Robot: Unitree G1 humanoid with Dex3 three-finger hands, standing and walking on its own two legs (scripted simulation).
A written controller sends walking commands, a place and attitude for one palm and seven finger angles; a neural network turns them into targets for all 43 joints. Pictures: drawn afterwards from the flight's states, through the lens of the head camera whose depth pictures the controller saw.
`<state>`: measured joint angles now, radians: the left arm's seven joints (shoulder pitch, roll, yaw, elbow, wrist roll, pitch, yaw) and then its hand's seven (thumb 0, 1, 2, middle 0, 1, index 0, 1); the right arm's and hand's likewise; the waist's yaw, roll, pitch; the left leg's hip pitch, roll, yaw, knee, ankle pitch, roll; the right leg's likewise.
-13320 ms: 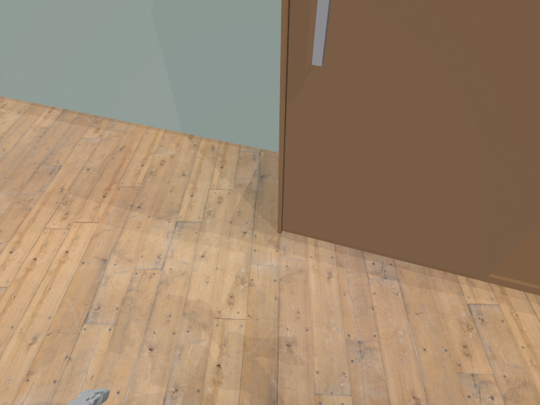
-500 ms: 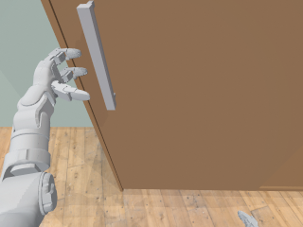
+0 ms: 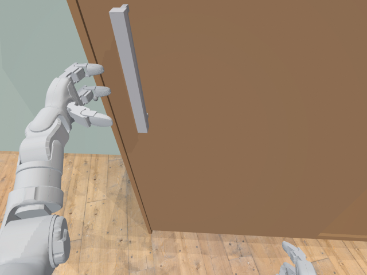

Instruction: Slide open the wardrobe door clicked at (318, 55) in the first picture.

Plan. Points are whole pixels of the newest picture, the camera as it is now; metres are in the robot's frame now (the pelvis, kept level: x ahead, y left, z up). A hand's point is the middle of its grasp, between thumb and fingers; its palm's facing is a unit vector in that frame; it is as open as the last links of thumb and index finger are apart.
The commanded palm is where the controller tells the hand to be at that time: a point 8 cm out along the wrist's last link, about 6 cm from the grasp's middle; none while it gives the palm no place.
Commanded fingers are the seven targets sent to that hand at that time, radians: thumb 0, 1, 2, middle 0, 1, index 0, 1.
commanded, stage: move the hooked fingers beside the handle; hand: left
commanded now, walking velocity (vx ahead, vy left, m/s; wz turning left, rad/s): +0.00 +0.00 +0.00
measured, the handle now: (135, 77) +0.48 +0.13 +0.22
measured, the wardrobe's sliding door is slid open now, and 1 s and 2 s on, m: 0.00 0.00 0.00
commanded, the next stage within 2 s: feel for the door with the fingertips in 0.14 s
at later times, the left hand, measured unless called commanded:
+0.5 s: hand (106, 98) +0.40 +0.18 +0.21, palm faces +0.00 -1.00 -0.01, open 14.0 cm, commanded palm +0.38 +0.22 +0.22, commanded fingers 0.00 -0.50 0.30 -0.30 -1.20 -0.30 -1.20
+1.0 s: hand (113, 92) +0.42 +0.17 +0.22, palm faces +0.01 -1.00 +0.00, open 14.0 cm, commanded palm +0.40 +0.22 +0.22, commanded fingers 0.00 -0.50 0.30 -0.30 -1.20 -0.30 -1.20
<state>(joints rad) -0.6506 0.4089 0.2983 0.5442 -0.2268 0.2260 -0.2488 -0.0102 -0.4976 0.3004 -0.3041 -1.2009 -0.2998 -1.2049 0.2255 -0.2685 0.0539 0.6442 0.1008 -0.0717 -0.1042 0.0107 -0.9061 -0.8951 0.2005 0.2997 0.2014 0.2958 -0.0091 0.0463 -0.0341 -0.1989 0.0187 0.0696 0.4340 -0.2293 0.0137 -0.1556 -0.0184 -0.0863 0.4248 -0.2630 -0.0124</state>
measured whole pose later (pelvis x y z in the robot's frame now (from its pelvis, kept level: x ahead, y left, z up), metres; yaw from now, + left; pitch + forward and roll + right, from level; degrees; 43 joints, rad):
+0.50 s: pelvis -0.01 +0.00 +0.00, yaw +0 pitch -1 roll +0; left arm -0.66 0.36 0.26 0.51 -0.22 0.23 -0.19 -0.01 -0.50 0.30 -0.30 -1.20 -0.30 -1.20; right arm 0.26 -0.27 0.05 0.66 0.10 -0.07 -0.10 0.01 -0.91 -0.90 0.20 0.30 0.20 0.30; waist -0.01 0.05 -0.02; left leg -0.19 0.02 0.08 0.42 -0.22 0.02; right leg -0.15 -0.02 -0.08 0.41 -0.25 -0.01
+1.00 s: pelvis +0.00 -0.01 +0.00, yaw +0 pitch +0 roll +0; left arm -0.72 0.36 0.26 0.59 -0.21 0.24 -0.18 -0.01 -0.50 0.30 -0.30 -1.20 -0.30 -1.20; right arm 0.26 -0.27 0.04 0.67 0.10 -0.03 -0.10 0.01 -0.91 -0.90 0.20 0.30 0.20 0.30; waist -0.02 0.04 -0.03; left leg -0.19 0.03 0.07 0.41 -0.22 0.00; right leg -0.15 -0.01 -0.08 0.41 -0.25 -0.02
